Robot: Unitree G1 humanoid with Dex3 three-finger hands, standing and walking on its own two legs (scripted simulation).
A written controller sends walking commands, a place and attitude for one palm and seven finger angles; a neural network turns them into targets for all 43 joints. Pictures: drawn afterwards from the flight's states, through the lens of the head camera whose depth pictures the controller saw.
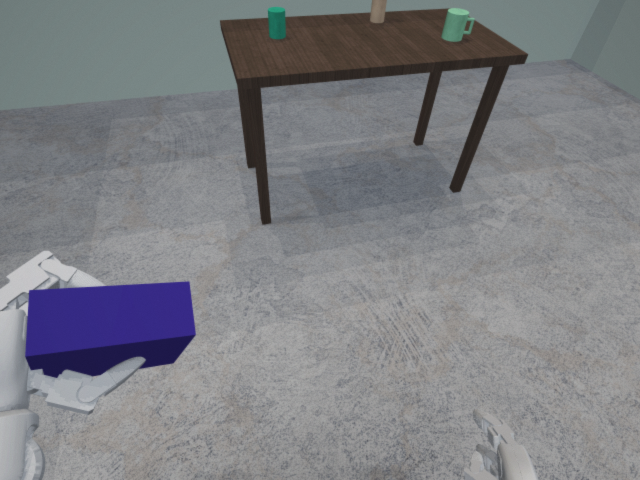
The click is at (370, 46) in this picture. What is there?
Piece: table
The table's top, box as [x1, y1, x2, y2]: [220, 8, 527, 89]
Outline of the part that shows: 527,55 522,50 474,20 471,33 469,35 463,34 462,39 460,41 451,42 442,39 440,36 447,9 385,12 384,21 382,23 371,22 369,20 370,13 285,17 286,36 282,39 272,39 268,36 267,18 220,20 221,30 239,89 524,63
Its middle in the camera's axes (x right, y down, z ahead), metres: +0.18 -0.78 +1.53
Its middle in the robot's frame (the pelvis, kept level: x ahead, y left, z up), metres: +1.67 -0.09 -0.10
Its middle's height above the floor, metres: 0.68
